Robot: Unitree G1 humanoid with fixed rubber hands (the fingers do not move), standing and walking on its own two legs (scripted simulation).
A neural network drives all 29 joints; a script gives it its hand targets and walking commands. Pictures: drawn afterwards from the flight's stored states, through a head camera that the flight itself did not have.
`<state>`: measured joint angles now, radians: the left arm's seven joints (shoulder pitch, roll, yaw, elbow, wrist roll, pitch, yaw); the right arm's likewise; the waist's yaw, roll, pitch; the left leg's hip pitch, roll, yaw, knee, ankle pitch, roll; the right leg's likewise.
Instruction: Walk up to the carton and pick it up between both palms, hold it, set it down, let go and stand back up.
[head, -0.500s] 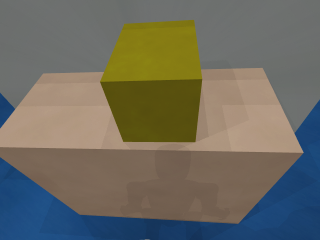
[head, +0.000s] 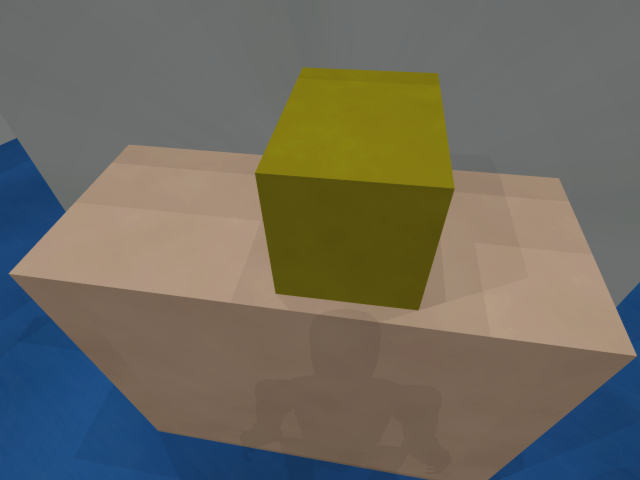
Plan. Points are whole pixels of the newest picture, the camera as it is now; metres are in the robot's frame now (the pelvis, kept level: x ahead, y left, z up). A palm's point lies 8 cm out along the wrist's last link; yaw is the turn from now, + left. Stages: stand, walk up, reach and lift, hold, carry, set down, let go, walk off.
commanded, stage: walk up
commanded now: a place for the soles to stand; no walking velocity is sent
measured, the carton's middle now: (357, 182) +0.53 -0.03 +0.11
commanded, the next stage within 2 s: reach and lift in 0.54 s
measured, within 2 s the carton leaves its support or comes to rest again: neither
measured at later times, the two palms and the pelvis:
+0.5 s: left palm out of the picture +0.02 +0.26 -0.13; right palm out of the picture +0.04 -0.25 -0.13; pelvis +0.00 +0.00 +0.00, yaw +5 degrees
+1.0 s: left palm out of the picture +0.10 +0.24 -0.08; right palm out of the picture +0.12 -0.28 -0.08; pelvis -0.04 -0.05 +0.00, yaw -3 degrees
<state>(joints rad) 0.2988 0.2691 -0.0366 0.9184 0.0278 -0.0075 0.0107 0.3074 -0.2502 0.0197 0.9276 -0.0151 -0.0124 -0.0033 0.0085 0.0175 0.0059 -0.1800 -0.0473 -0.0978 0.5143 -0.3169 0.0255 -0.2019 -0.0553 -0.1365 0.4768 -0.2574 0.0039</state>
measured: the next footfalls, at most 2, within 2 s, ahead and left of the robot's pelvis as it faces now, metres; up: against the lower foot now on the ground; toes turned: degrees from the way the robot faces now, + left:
none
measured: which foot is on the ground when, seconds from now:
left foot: down 0.00-1.00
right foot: down 0.00-1.00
